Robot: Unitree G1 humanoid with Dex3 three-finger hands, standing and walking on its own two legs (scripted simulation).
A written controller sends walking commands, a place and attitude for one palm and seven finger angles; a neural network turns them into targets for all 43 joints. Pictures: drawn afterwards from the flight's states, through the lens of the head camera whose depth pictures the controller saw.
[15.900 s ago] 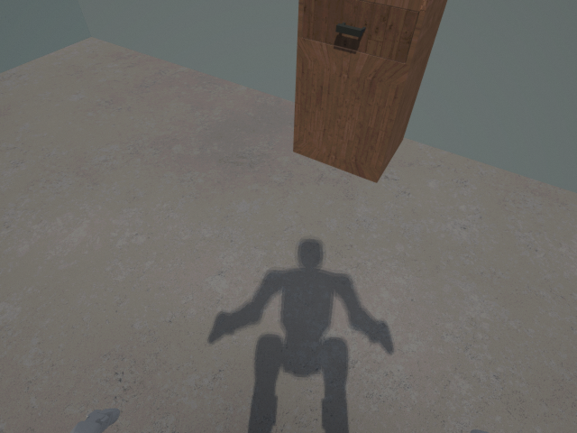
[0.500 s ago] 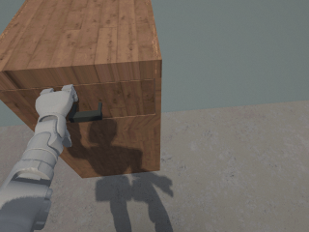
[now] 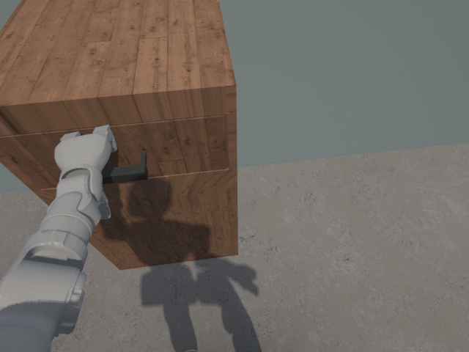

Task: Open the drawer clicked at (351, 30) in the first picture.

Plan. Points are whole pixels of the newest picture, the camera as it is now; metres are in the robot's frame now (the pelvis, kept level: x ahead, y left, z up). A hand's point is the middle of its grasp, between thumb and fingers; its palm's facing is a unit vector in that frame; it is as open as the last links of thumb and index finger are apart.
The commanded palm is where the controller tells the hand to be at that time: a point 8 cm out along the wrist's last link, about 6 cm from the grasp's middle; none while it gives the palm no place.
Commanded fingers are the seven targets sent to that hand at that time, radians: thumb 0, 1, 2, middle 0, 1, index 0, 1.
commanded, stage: move the hooked fingers above the handle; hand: left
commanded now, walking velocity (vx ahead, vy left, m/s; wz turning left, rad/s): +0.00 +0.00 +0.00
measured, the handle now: (123, 166) +0.50 +0.23 -0.02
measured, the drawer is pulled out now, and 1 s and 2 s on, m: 0.00 0.00 0.00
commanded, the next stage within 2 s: lower the fingers behind the handle in 0.66 s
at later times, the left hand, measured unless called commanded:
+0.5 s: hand (110, 164) +0.45 +0.23 +0.04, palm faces -0.02 -0.02 -1.00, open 13.3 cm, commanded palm +0.43 +0.24 +0.10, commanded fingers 0.00 -0.50 0.30 -0.30 -1.20 -0.30 -1.20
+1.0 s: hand (123, 168) +0.46 +0.21 +0.02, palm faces +0.07 -0.05 -1.00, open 13.5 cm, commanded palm +0.44 +0.22 +0.07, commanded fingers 0.00 -0.50 0.30 -0.30 -1.20 -0.30 -1.20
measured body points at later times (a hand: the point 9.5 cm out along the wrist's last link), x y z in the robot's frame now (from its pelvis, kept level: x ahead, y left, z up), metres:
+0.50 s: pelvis +0.00 +0.00 +0.00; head +0.06 -0.01 +0.44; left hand +0.45 +0.23 +0.09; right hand +0.05 -0.26 -0.14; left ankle +0.03 +0.11 -0.71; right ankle -0.03 -0.12 -0.71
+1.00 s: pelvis +0.00 +0.01 -0.01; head +0.08 +0.00 +0.43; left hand +0.45 +0.21 +0.07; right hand +0.04 -0.27 -0.15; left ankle +0.03 +0.11 -0.71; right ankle -0.03 -0.12 -0.71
